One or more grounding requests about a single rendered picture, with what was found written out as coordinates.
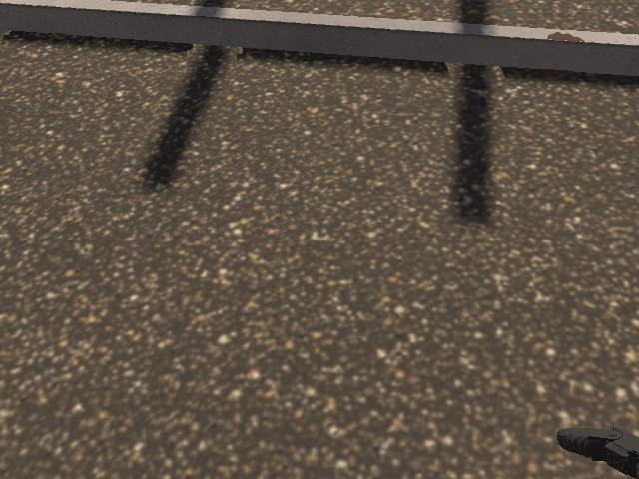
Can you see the right robot hand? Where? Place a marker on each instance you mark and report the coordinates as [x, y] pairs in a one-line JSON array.
[[617, 447]]

